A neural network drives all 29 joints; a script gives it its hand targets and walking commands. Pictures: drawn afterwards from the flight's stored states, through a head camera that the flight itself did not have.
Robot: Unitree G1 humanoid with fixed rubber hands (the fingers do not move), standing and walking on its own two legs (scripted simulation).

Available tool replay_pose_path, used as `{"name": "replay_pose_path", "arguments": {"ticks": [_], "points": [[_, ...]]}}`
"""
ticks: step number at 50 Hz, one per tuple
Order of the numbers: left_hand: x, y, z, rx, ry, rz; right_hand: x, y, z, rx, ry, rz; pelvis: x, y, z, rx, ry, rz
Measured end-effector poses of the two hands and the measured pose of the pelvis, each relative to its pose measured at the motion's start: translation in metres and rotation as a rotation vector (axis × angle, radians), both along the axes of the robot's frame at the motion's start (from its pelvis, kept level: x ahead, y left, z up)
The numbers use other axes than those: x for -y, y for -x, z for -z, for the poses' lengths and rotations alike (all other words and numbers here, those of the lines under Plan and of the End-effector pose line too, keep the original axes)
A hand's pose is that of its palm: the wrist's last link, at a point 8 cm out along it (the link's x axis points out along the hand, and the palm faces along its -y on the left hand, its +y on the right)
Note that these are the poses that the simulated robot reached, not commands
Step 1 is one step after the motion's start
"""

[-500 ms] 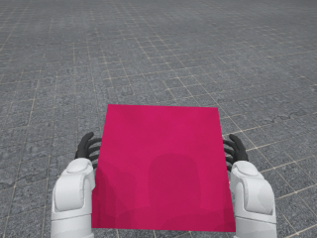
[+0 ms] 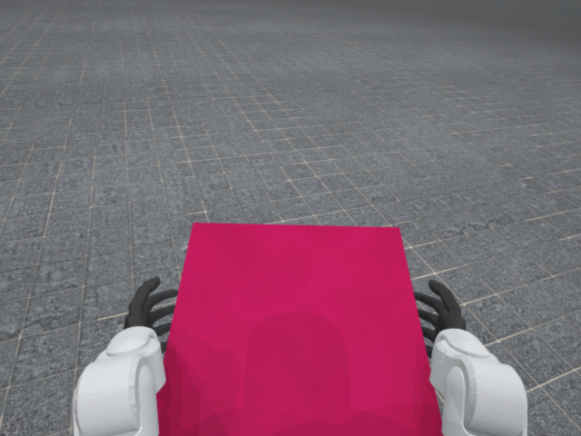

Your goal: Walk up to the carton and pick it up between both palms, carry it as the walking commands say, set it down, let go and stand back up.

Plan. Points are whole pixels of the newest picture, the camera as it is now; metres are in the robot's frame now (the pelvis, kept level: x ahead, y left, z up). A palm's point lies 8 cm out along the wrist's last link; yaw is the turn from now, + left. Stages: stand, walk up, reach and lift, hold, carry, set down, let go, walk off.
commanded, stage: carry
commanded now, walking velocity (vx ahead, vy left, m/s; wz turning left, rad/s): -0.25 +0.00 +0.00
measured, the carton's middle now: (293, 350) +0.26 -0.01 +0.03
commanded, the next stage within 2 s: none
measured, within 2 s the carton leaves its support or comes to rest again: neither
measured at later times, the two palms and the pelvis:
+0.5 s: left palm out of the picture +0.05 +0.16 +0.11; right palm out of the picture +0.01 -0.20 +0.11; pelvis -0.20 +0.00 +0.01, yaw -4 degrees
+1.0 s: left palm out of the picture -0.16 +0.20 +0.09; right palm out of the picture -0.20 -0.16 +0.08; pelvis -0.41 +0.04 -0.01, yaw -6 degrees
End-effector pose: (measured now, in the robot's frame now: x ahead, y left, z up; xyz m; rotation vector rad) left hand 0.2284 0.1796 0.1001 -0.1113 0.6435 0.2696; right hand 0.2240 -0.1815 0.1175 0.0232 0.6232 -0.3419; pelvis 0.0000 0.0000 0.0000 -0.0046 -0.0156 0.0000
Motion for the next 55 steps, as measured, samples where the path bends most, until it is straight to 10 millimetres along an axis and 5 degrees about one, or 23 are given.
{"name": "replay_pose_path", "arguments": {"ticks": [6,11,17,23,29,34,40,46,51,55], "points": [[-0.008,0.035,-0.017,0.034,-0.025,0.006,-0.008,0.044,-0.004,0.027,-0.021,0.005,-0.009,0.043,-0.005,-0.022,0.047,0.022],[0.000,0.069,-0.005,0.022,-0.030,0.031,0.000,0.083,0.008,0.011,-0.013,0.021,-0.005,0.084,0.003,-0.050,0.039,0.050],[0.020,0.128,0.012,-0.087,-0.053,0.064,0.019,0.156,0.038,-0.101,-0.051,0.052,0.004,0.137,-0.001,-0.031,0.034,0.063],[0.025,0.166,-0.004,-0.011,-0.050,0.093,0.023,0.200,0.015,-0.024,-0.044,0.086,0.001,0.181,-0.007,-0.042,-0.016,0.070],[0.003,0.205,-0.010,0.052,-0.055,0.082,0.002,0.233,0.005,0.037,-0.012,0.057,-0.018,0.227,0.000,-0.078,-0.017,0.053],[-0.031,0.261,0.016,-0.033,-0.013,0.030,-0.031,0.273,0.019,-0.046,0.001,0.022,-0.037,0.271,0.003,-0.058,-0.023,0.046],[-0.047,0.318,0.011,-0.027,-0.008,0.008,-0.047,0.324,0.019,-0.044,-0.005,-0.004,-0.048,0.324,-0.001,-0.042,0.026,0.048],[-0.037,0.356,0.001,0.024,-0.031,0.041,-0.037,0.375,0.018,0.006,-0.017,0.030,-0.047,0.376,0.004,-0.064,0.020,0.085],[-0.014,0.397,0.007,-0.029,-0.069,0.103,-0.016,0.438,0.038,-0.049,-0.056,0.085,-0.040,0.422,0.005,-0.047,0.031,0.100],[-0.005,0.433,0.007,-0.062,-0.060,0.132,-0.008,0.484,0.033,-0.077,-0.069,0.124,-0.038,0.455,-0.004,-0.031,-0.018,0.100]]}}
